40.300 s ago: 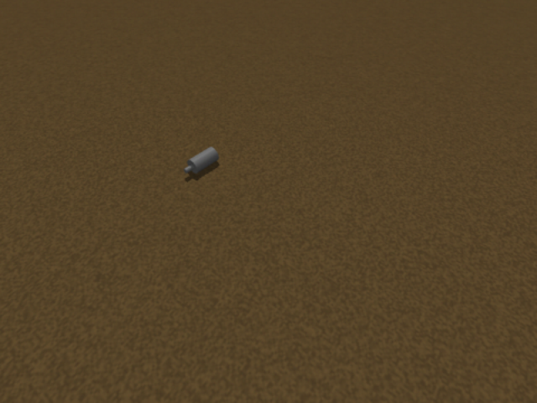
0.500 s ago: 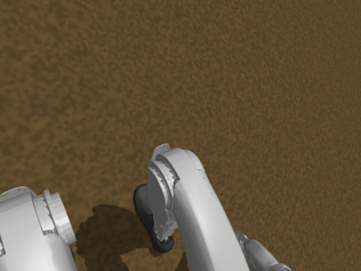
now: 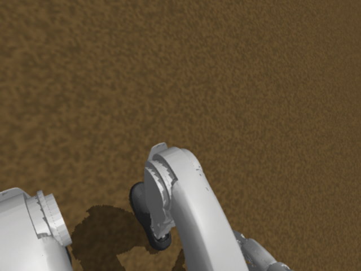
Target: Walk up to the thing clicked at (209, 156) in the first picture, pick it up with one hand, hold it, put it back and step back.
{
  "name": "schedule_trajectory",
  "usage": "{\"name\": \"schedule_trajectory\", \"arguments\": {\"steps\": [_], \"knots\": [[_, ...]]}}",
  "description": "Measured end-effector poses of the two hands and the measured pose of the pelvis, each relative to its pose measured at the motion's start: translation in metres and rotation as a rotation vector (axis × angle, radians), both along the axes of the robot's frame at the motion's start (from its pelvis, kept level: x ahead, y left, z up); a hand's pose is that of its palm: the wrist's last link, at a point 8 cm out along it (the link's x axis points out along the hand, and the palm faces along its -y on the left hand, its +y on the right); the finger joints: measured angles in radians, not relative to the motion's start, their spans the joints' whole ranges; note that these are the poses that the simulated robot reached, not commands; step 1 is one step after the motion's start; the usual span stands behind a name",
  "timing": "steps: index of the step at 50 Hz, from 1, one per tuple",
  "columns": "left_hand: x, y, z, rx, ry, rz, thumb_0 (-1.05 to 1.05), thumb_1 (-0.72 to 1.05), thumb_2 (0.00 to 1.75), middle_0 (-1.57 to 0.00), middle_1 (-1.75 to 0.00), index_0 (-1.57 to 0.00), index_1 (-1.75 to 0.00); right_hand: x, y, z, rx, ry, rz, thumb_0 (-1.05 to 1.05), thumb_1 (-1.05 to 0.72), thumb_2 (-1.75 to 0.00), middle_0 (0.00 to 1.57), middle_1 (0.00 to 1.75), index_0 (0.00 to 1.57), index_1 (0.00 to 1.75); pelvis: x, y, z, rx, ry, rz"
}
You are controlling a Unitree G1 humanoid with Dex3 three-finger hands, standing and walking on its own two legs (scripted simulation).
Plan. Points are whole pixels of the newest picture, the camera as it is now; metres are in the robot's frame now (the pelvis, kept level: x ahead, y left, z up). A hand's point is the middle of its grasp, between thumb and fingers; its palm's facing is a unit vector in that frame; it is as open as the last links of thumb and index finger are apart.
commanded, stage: open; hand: left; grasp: from above
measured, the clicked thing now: out of the picture +0.46 +0.37 -0.26
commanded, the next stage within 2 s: withdraw in 0.58 s
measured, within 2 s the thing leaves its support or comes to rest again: neither
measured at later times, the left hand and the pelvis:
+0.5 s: hand out of the picture +0.45 +0.35 -0.24, palm faces -0.46 -0.15 -0.87, open 13.7 cm; pelvis +0.00 +0.00 +0.00, yaw +0 degrees
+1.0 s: hand out of the picture +0.49 +0.37 -0.16, palm faces -0.24 -0.09 -0.97, open 14.0 cm; pelvis +0.01 +0.00 +0.01, yaw +1 degrees
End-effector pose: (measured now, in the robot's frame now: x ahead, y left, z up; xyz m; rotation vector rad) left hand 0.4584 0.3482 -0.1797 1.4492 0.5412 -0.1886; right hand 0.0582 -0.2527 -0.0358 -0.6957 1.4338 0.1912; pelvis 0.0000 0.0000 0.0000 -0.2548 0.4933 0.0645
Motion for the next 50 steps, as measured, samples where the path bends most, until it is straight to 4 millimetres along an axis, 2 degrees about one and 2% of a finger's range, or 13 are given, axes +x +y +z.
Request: {"name": "schedule_trajectory", "arguments": {"steps": [22, 31, 38, 44, 47, 50], "knots": [[-0.003, 0.004, -0.002, -0.006, 0.029, 0.026, 0.0, -0.41, 0.89, -0.16, -0.95, -0.17, -0.94, 0.009, 0.0, 0.0, 0.009, -0.001, 0.01, 0.0, -0.91, -0.89, 0.2, 0.3, 0.2, 0.3, 0.002, 0.0, 0.003, -0.003, 0.01, 0.003], [-0.005, 0.006, -0.003, -0.009, 0.018, 0.017, 0.0, -0.47, 0.97, -0.1, -1.02, -0.11, -1.02, 0.006, -0.005, 0.002, -0.014, 0.012, 0.014, 0.0, -0.9, -0.89, 0.2, 0.3, 0.2, 0.3, 0.001, -0.001, 0.002, -0.003, 0.002, 0.001], [0.001, 0.005, 0.002, 0.0, -0.011, -0.006, 0.0, -0.48, 0.98, -0.09, -1.04, -0.1, -1.03, 0.006, -0.003, 0.002, -0.016, 0.016, 0.011, 0.0, -0.9, -0.89, 0.2, 0.3, 0.2, 0.3, 0.002, -0.001, 0.002, -0.005, 0.007, 0.0], [0.013, 0.009, 0.022, 0.018, -0.101, 0.016, 0.0, -0.5, 0.98, -0.09, -1.03, -0.1, -1.02, 0.009, 0.001, 0.001, 0.003, -0.005, -0.003, 0.0, -0.91, -0.89, 0.2, 0.3, 0.2, 0.3, 0.004, 0.0, 0.004, -0.006, 0.026, 0.001], [0.019, 0.015, 0.043, 0.046, -0.161, 0.048, 0.0, -0.51, 0.98, -0.09, -1.02, -0.1, -1.02, 0.013, 0.003, -0.001, 0.027, -0.02, -0.025, 0.0, -0.91, -0.89, 0.2, 0.3, 0.2, 0.3, 0.006, 0.0, 0.006, -0.002, 0.05, 0.004], [0.021, 0.024, 0.073, 0.081, -0.201, 0.092, 0.01, -0.51, 0.98, -0.09, -1.02, -0.1, -1.01, 0.019, 0.003, -0.005, 0.059, -0.04, -0.057, 0.0, -0.91, -0.89, 0.2, 0.3, 0.2, 0.3, 0.008, 0.0, 0.01, 0.006, 0.078, 0.01]]}}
